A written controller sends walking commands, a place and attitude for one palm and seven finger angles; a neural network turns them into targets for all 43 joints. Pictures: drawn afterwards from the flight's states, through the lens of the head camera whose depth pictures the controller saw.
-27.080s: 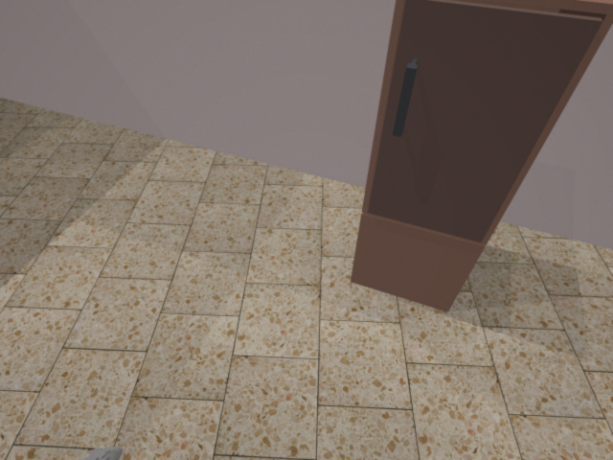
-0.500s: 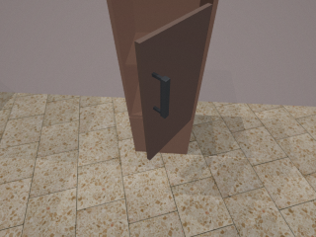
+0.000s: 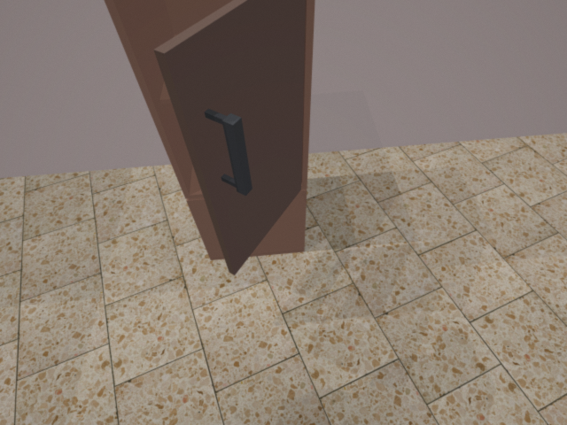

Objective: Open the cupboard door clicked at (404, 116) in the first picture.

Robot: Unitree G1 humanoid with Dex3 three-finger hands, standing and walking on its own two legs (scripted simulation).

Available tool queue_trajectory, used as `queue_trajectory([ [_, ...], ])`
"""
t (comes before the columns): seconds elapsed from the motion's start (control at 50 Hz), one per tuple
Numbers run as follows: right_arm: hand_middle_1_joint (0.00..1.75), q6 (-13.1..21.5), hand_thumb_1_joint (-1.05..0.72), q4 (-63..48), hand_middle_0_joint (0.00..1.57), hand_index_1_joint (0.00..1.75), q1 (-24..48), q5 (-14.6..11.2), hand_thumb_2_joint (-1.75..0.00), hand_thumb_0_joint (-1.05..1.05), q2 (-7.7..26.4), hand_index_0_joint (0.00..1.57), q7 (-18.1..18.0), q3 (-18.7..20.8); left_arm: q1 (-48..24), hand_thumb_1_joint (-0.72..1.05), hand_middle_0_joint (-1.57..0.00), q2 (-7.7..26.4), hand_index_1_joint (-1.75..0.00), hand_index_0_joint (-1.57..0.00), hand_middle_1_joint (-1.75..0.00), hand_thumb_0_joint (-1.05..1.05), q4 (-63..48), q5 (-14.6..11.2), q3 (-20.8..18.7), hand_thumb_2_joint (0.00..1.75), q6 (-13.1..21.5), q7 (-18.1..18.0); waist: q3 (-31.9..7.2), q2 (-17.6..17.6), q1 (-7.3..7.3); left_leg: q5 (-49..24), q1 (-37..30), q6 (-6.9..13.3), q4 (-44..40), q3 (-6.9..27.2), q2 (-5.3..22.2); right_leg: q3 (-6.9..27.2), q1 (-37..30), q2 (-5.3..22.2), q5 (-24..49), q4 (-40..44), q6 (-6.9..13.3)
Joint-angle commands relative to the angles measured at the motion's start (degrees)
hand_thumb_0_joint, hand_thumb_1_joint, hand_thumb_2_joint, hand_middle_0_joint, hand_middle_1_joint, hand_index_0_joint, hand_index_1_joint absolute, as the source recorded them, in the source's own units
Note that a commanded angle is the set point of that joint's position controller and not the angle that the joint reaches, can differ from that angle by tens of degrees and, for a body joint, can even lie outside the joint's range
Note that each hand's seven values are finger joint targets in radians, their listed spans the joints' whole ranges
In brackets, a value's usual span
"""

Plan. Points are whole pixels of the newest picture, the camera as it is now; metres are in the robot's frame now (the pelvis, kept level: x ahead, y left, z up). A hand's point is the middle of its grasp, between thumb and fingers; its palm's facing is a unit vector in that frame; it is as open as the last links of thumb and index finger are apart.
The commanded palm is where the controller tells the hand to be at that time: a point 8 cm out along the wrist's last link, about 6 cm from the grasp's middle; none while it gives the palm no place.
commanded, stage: walk to a spot facing it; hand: left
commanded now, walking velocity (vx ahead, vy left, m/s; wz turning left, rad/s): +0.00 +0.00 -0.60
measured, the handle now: (229, 154) +0.50 +0.13 +0.07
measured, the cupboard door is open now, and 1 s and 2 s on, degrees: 53 53 53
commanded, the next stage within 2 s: none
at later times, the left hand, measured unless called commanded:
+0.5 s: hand out of the picture +0.09 +0.17 -0.14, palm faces -0.17 -0.95 -0.26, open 7.4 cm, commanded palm none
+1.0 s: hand (247, 326) +0.29 +0.10 -0.15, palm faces -0.56 -0.77 -0.30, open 7.4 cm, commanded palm none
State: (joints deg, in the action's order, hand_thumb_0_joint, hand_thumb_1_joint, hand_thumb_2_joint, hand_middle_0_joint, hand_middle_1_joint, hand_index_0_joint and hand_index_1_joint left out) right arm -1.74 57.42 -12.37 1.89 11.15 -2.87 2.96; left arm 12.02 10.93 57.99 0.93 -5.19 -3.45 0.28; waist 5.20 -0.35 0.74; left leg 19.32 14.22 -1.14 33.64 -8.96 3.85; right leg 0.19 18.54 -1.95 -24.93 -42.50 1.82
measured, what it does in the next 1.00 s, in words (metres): steps on the spot, turning right: left foot, then right foot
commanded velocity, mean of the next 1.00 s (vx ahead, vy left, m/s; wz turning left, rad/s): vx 0.00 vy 0.00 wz -0.60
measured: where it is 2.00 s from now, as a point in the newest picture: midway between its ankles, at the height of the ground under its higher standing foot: outside the picture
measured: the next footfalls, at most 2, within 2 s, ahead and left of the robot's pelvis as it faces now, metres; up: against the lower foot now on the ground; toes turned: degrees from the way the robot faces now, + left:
left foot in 0.66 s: +0.13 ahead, +0.12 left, +0.00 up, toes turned -25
right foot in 0.98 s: +0.03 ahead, -0.14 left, +0.00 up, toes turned -38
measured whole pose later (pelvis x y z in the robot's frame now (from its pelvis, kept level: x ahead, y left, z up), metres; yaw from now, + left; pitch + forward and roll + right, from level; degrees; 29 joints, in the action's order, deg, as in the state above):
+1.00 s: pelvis +0.06 -0.02 -0.01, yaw -35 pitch +1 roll +0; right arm -2.6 50.8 -15.9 1.3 15.3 -1.2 2.5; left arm 6.2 15.8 49.0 1.0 -4.6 -1.4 1.8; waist 7.5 -2.3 -1.3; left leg 27.5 16.6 -3.7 44.2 -6.5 8.1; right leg -3.1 20.2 0.5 -15.6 -37.1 1.8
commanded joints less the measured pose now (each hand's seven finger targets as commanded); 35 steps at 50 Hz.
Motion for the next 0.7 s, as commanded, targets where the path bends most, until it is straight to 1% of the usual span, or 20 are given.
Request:
queue_trajectory([
  [0.0, 0.3, 0.68, -0.9, -5.12, 0.2, 0.3, 0.23, 0.33, -0.9, 0.0, 10.39, 0.2, -0.44, 2.04, 4.1, 0.9, -0.2, 4.14, -0.3, -0.2, -0.3, 0.0, -4.17, 0.21, -0.92, 0.9, 1.34, 0.36, -4.87, -6.19, 2.01, -22.03, -1.03, 7.14, -5.2, 8.21, 14.65, -1.8, -4.01, 2.39, 4.6, 5.43, -0.73],
  [0.02, 0.3, 0.33, -0.9, -6.16, 0.2, 0.3, 1.54, -0.19, -0.9, 0.0, 9.6, 0.2, -0.36, 2.16, 6.86, 0.9, -0.2, 6.94, -0.3, -0.2, -0.3, 0.0, -3.74, 0.48, -1.55, 0.9, 1.85, 0.13, -4.47, 2.13, 3.68, -14.52, 4.22, 3.2, 4.9, 4.08, 9.3, 3.86, -9.54, 4.85, 18.43, 16.75, -0.06],
  [0.04, 0.3, 0.16, -0.9, -8.39, 0.2, 0.3, 2.0, -0.99, -0.9, 0.0, 5.47, 0.2, 0.11, 1.59, 8.2, 0.9, -0.2, 13.76, -0.3, -0.2, -0.3, 0.0, -3.61, 1.15, -2.81, 0.9, 2.58, -0.89, -5.25, 20.21, 3.6, 10.18, 17.12, -1.19, 19.54, -1.25, -0.43, 26.13, -15.99, 19.64, 33.46, 24.09, 5.02],
  [0.06, 0.3, -0.73, -0.9, -8.48, 0.2, 0.3, 4.84, -0.91, -0.9, 0.0, 7.71, 0.2, 0.09, 1.98, 9.44, 0.9, -0.2, 13.78, -0.3, -0.2, -0.3, 0.0, -3.46, 0.09, -2.41, 0.9, 2.34, -1.41, -4.46, 16.49, 4.76, 15.89, 17.16, -0.86, 28.44, 7.44, -1.25, 28.03, -12.21, 20.19, 36.32, 24.56, 7.01],
  [0.1, 0.3, -0.83, -0.9, -8.44, 0.2, 0.3, 5.65, -0.84, -0.9, 0.0, 6.87, 0.2, 0.34, 2.01, 4.32, 0.9, -0.2, 11.04, -0.3, -0.2, -0.3, 0.0, -5.0, 0.07, -1.94, 0.9, 2.15, -2.26, -2.63, 8.49, 1.84, 9.6, 20.41, -0.89, 33.65, 11.1, 0.08, 25.86, -12.09, 17.37, 36.11, 21.57, 8.89],
  [0.14, 0.3, -0.74, -0.9, -8.4, 0.2, 0.3, 5.83, -0.78, -0.9, 0.0, 5.64, 0.2, 0.68, 1.65, 3.68, 0.9, -0.2, 10.24, -0.3, -0.2, -0.3, 0.0, -6.23, -0.01, -1.49, 0.9, 2.66, -2.39, -5.38, 4.21, 1.13, 5.43, 19.68, -1.62, 32.5, 10.77, -0.13, 21.89, -14.98, 14.24, 40.79, 19.88, 8.76],
  [0.22, 0.3, -0.99, -0.9, -9.02, 0.2, 0.3, 6.93, -1.1, -0.9, 0.0, 5.52, 0.2, 0.47, 1.44, 6.45, 0.9, -0.2, 10.35, -0.3, -0.2, -0.3, 0.0, -6.28, -0.1, -1.61, 0.9, 2.91, -2.67, -8.68, 6.03, 1.73, 3.12, 20.38, -2.37, 29.25, 10.74, -1.3, 20.15, -21.0, 11.79, 49.83, 18.56, 5.91],
  [0.28, 0.3, -1.02, -0.9, -10.23, 0.2, 0.3, 9.28, -1.28, -0.9, 0.0, 5.74, 0.2, 0.31, 1.32, 8.16, 0.9, -0.2, 10.46, -0.3, -0.2, -0.3, 0.0, -6.59, -0.04, -1.71, 0.9, 2.85, -2.66, -8.35, 6.45, 2.28, 3.1, 21.09, -2.41, 27.86, 11.25, -1.9, 21.77, -21.47, 11.33, 52.43, 18.37, 5.9],
  [0.38, 0.3, -0.83, -0.9, -12.07, 0.2, 0.3, 11.61, -1.49, -0.9, 0.0, 5.65, 0.2, 0.47, 1.44, 7.89, 0.9, -0.2, 10.94, -0.3, -0.2, -0.3, 0.0, -7.96, 0.39, -1.85, 0.9, 2.63, -2.33, -6.29, 6.59, 2.11, 3.49, 19.43, -2.22, 25.2, 11.61, -2.75, 25.39, -16.82, 10.99, 46.18, 19.52, 7.78],
  [0.4, 0.3, -0.56, -0.9, -12.53, 0.2, 0.3, 11.71, -1.58, -0.9, 0.0, 5.6, 0.2, 0.55, 1.38, 7.96, 0.9, -0.2, 10.95, -0.3, -0.2, -0.3, 0.0, -7.98, 0.64, -1.87, 0.9, 2.65, -2.39, -7.13, 7.75, 2.15, 4.28, 18.74, -2.21, 23.55, 11.71, -2.95, 26.4, -17.27, 11.1, 46.59, 18.91, 8.39],
  [0.46, 0.3, -0.05, -0.9, -13.58, 0.2, 0.3, 12.6, -1.79, -0.9, 0.0, 5.27, 0.2, 0.52, 1.24, 8.14, 0.9, -0.2, 11.56, -0.3, -0.2, -0.3, 0.0, -8.55, 0.63, -2.13, 0.9, 2.66, -2.32, -7.3, 6.18, 2.54, 4.92, 16.67, -1.73, 19.37, 11.78, -3.74, 28.9, -16.38, 11.31, 47.38, 18.28, 9.69],
  [0.5, 0.3, 0.32, -0.9, -14.1, 0.2, 0.3, 12.19, -2.0, -0.9, 0.0, 4.99, 0.2, 0.49, 1.27, 7.6, 0.9, -0.2, 11.89, -0.3, -0.2, -0.3, 0.0, -8.86, 0.86, -2.31, 0.9, 2.56, -2.31, -7.55, 6.34, 2.34, 6.13, 13.91, -1.42, 15.31, 11.86, -4.34, 30.4, -15.0, 11.18, 48.29, 17.23, 9.76],
  [0.52, 0.3, 0.52, -0.9, -14.11, 0.2, 0.3, 10.66, -2.1, -0.9, 0.0, 4.9, 0.2, 0.45, 1.26, 6.3, 0.9, -0.2, 12.31, -0.3, -0.2, -0.3, 0.0, -9.24, 0.73, -2.38, 0.9, 2.56, -2.28, -7.92, 6.85, 1.46, 5.21, 12.43, -1.12, 12.15, 12.13, -4.5, 29.96, -15.04, 10.68, 48.55, 16.68, 9.52],
  [0.56, 0.3, 0.75, -0.9, -13.38, 0.2, 0.3, 7.1, -2.14, -0.9, 0.0, 5.35, 0.2, 0.26, 1.31, 4.25, 0.9, -0.2, 12.1, -0.3, -0.2, -0.3, 0.0, -9.94, 0.42, -2.28, 0.9, 2.36, -2.03, -7.98, 6.06, -0.38, 0.12, 4.08, -0.77, 2.87, 12.15, -4.96, 28.97, -9.19, 8.22, 43.92, 15.2, 7.13],
  [0.58, 0.3, 1.1, -0.9, -12.5, 0.2, 0.3, 3.48, -2.08, -0.9, 0.0, 6.06, 0.2, 0.03, 1.42, 2.76, 0.9, -0.2, 11.55, -0.3, -0.2, -0.3, 0.0, -10.33, 0.19, -2.09, 0.9, 2.35, -1.94, -9.32, 5.28, -2.23, -4.46, -3.84, -0.46, -4.78, 12.52, -3.56, 27.2, -4.55, 6.22, 38.8, 12.77, 4.93],
  [0.6, 0.3, 1.61, -0.9, -12.11, 0.2, 0.3, 0.72, -1.55, -0.9, 0.0, 9.33, 0.2, -0.27, 1.95, 2.99, 0.9, -0.2, 9.21, -0.3, -0.2, -0.3, 0.0, -11.12, -0.22, -1.73, 0.9, 2.36, -1.71, -10.28, -3.13, -3.07, -7.47, -13.73, 2.35, -12.27, 21.08, 4.83, 22.24, 5.93, 0.54, 23.65, 7.25, 2.02],
  [0.62, 0.3, 2.02, -0.9, -12.46, 0.2, 0.3, -1.76, -0.58, -0.9, 0.0, 14.43, 0.2, -0.4, 2.65, 4.68, 0.9, -0.2, 7.02, -0.3, -0.2, -0.3, 0.0, -11.8, -0.71, -1.13, 0.9, 2.61, -0.94, -12.25, -17.76, -2.52, -18.92, -19.68, 9.98, -15.18, 36.0, 20.72, 10.66, 14.71, -5.42, -7.56, -6.1, -1.69],
  [0.64, 0.3, 1.55, -0.9, -13.53, 0.2, 0.3, -1.84, -0.3, -0.9, 0.0, 14.47, 0.2, -0.64, 2.16, 4.01, 0.9, -0.2, 8.55, -0.3, -0.2, -0.3, 0.0, -12.51, 0.03, -1.28, 0.9, 2.96, -0.49, -8.8, -10.87, -2.19, -21.01, -12.11, 14.72, -15.34, 37.41, 26.03, 5.17, 14.99, -1.88, -12.58, -16.24, -3.43],
  [0.66, 0.3, 1.62, -0.9, -13.56, 0.2, 0.3, -1.75, 0.44, -0.9, 0.0, 13.26, 0.2, -0.54, 1.7, 2.1, 0.9, -0.2, 8.57, -0.3, -0.2, -0.3, 0.0, -12.05, 0.9, -1.32, 0.9, 2.83, 0.01, -6.36, -5.64, -2.39, -23.16, -7.74, 14.5, -15.48, 34.28, 22.61, 4.04, 15.25, -1.05, -10.26, -22.78, -4.0],
  [0.68, 0.3, 1.67, -0.9, -13.28, 0.2, 0.3, -1.34, 0.46, -0.9, 0.0, 12.2, 0.2, -0.4, 1.12, 1.3, 0.9, -0.2, 7.86, -0.3, -0.2, -0.3, 0.0, -11.4, 0.98, -1.53, 0.9, 2.47, 0.28, -5.48, -10.25, -1.18, -28.63, -5.8, 12.31, -13.95, 28.29, 18.71, 4.16, 15.54, 0.59, -7.09, -25.83, -4.4],
])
